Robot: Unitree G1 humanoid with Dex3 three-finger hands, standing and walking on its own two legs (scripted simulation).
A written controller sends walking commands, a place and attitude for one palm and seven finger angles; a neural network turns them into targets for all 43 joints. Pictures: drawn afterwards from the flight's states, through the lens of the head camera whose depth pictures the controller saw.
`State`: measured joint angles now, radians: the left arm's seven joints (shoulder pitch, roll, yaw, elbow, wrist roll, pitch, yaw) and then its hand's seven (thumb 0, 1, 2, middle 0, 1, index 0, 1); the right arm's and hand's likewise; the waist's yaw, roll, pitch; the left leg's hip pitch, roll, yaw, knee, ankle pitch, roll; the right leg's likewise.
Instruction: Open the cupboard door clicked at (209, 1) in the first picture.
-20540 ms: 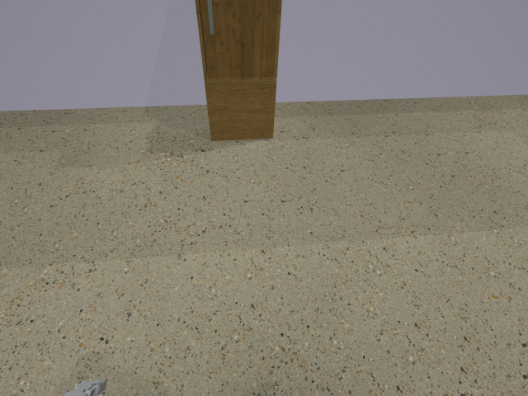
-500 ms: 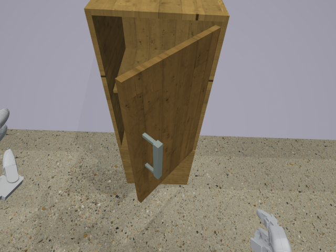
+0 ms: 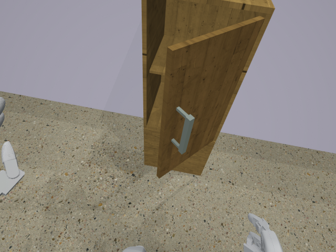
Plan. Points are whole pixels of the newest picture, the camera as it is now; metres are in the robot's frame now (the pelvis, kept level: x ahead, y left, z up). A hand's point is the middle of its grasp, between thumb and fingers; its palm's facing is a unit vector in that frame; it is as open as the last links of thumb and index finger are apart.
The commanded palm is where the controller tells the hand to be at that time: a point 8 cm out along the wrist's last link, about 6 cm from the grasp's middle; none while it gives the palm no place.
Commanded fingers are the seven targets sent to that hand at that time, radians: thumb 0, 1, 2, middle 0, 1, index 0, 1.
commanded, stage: step back with the hand held close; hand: left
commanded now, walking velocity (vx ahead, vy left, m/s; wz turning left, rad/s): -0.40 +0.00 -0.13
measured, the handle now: (181, 131) +0.46 +0.00 -0.01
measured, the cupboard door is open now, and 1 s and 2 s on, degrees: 49 49 49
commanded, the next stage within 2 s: stop stepping back and stand still in 0.14 s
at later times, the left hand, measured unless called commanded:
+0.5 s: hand out of the picture +0.07 +0.24 +0.19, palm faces +0.27 -0.81 -0.52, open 7.4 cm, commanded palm +0.01 +0.29 +0.19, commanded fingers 0.00 0.90 0.90 -0.20 -0.30 -0.20 -0.30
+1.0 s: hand out of the picture +0.04 +0.21 +0.19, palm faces +0.25 -0.82 -0.52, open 7.4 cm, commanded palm -0.01 +0.28 +0.19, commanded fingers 0.00 0.90 0.90 -0.20 -0.30 -0.20 -0.30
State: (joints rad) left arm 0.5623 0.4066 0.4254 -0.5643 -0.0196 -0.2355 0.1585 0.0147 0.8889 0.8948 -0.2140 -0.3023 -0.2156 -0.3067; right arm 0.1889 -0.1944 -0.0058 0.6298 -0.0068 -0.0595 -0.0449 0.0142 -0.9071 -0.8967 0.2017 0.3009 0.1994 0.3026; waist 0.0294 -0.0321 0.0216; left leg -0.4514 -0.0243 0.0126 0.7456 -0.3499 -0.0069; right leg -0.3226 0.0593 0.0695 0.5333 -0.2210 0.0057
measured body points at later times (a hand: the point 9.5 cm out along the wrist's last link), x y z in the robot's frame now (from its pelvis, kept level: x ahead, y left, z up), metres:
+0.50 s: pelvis -0.16 +0.00 +0.00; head -0.12 +0.03 +0.45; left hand +0.05 +0.28 +0.21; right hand -0.01 -0.23 -0.07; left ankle +0.02 +0.09 -0.72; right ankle -0.30 -0.04 -0.73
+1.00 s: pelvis -0.20 +0.01 +0.00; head -0.19 +0.02 +0.45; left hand +0.02 +0.26 +0.22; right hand -0.08 -0.25 -0.08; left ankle -0.11 +0.11 -0.73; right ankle -0.23 -0.09 -0.70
